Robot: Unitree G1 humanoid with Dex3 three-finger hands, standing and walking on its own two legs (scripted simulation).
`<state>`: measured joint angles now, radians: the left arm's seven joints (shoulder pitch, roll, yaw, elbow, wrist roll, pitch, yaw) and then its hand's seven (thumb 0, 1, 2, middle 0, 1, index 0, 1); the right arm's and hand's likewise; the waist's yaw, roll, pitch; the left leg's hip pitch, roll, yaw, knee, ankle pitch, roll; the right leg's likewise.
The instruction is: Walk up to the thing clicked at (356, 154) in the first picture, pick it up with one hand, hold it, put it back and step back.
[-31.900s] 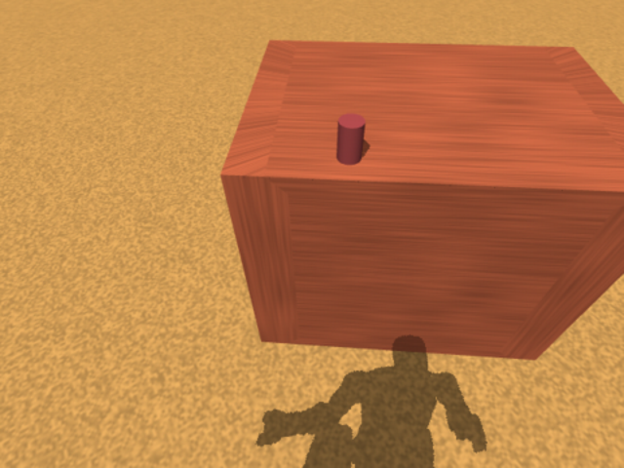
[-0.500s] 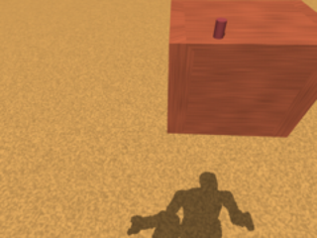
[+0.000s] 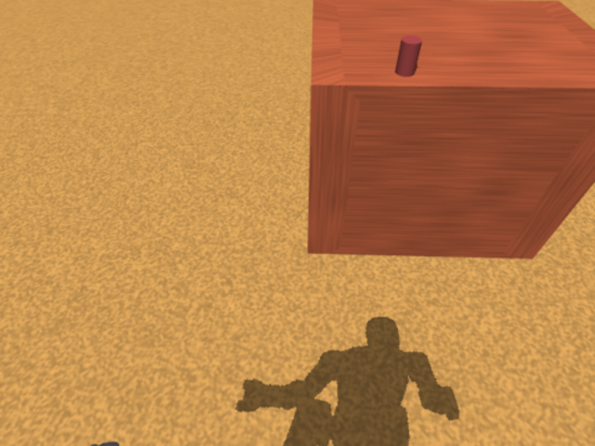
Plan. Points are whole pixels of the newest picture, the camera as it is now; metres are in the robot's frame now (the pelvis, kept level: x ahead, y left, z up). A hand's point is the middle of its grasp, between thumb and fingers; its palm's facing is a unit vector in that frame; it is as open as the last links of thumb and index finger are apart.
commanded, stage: step back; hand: right
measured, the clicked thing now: (408, 56) +1.06 -0.23 +0.03
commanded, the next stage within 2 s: stand in 0.16 s
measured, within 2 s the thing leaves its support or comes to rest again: neither
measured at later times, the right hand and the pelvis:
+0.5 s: hand out of the picture +0.10 -0.25 -0.14, palm faces +0.00 +0.94 -0.33, open 7.4 cm; pelvis -0.01 +0.00 +0.01, yaw -1 degrees
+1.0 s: hand out of the picture +0.03 -0.26 -0.15, palm faces -0.02 +0.94 -0.33, open 7.4 cm; pelvis -0.02 -0.01 +0.01, yaw -1 degrees
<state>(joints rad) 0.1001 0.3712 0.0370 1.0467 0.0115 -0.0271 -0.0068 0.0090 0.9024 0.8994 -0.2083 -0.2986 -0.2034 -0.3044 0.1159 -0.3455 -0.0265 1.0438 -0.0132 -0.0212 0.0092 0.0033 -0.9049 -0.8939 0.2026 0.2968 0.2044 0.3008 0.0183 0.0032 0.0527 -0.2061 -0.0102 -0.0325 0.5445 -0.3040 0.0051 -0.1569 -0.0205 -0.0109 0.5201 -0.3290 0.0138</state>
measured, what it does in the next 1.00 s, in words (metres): stands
